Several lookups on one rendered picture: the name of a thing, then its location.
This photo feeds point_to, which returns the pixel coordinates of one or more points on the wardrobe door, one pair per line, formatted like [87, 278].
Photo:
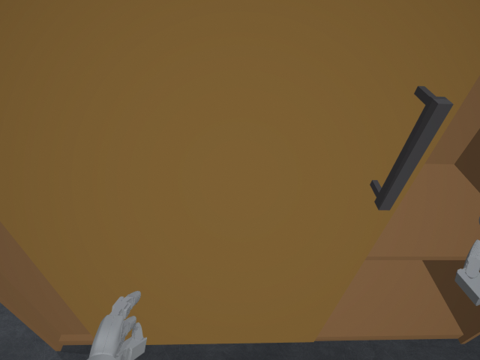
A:
[23, 274]
[215, 155]

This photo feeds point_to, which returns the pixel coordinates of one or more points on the left robot hand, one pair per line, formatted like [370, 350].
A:
[110, 336]

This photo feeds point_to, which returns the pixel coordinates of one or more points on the right robot hand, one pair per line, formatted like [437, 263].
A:
[468, 278]

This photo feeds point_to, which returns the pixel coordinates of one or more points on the handle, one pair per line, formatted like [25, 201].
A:
[435, 111]

